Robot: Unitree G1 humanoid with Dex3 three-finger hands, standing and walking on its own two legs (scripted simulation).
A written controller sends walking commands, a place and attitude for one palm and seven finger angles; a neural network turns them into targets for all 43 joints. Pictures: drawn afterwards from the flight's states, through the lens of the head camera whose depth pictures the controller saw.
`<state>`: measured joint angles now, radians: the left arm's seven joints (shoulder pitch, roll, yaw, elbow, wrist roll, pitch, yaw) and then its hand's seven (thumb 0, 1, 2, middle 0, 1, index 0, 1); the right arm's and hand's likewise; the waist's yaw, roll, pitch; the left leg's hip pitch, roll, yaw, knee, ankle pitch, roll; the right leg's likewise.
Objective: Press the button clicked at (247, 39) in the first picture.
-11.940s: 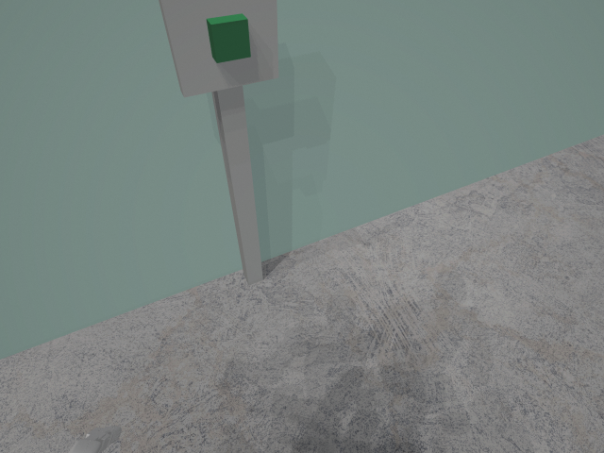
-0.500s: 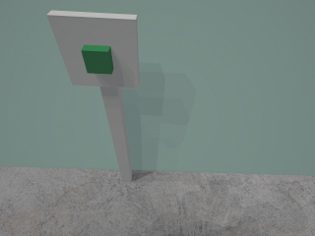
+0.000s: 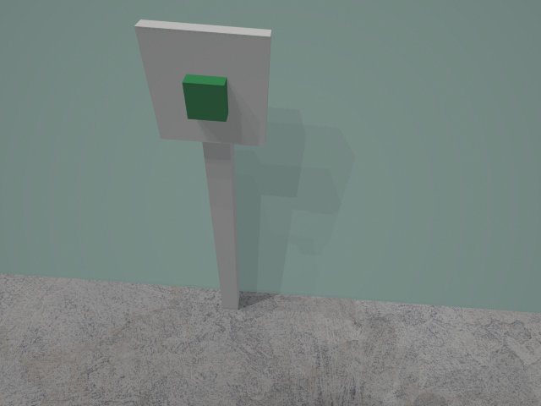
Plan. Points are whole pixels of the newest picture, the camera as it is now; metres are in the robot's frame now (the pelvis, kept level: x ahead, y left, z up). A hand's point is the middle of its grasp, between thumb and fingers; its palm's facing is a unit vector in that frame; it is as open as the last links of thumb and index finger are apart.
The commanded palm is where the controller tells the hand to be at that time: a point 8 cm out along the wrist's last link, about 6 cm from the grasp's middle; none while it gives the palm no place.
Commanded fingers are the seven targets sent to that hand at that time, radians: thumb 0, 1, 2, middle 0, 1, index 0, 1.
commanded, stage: look again from close up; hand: left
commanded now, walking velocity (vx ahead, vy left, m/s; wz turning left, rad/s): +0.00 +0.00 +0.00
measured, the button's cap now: (207, 97) +0.57 +0.16 +0.17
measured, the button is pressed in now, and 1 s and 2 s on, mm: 0 0 0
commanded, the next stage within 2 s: shuffle to correct the standing spot in 0.60 s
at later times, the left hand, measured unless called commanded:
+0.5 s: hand out of the picture -0.02 +0.15 -0.18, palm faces +0.03 -0.99 -0.15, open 7.3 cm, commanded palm none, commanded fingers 0.00 0.90 0.90 -0.20 -0.30 -0.20 -0.30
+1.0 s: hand out of the picture +0.00 +0.15 -0.18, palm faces +0.04 -0.98 -0.17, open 7.3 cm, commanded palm none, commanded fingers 0.00 0.90 0.90 -0.20 -0.30 -0.20 -0.30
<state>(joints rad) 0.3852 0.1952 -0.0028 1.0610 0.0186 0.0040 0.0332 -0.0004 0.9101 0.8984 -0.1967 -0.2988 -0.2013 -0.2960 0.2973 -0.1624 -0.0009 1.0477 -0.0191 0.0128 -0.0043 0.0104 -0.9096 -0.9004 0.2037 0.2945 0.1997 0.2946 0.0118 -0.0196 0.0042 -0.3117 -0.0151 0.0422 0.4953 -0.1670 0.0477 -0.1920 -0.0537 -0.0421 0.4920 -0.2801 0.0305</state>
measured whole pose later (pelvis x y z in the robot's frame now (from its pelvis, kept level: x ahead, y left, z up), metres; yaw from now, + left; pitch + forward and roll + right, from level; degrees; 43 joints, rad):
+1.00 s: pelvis +0.05 -0.02 +0.00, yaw -1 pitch +0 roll +0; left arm 0.41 0.16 0.01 1.09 0.02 -0.02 0.02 0.00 0.91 0.90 -0.20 -0.30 -0.20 -0.30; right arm 0.33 -0.13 -0.01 1.10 -0.02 0.00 -0.01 0.01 -0.91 -0.90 0.20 0.29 0.20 0.29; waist 0.01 -0.02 -0.02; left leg -0.30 0.01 0.04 0.57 -0.28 0.02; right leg -0.17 -0.03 -0.04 0.54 -0.38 0.00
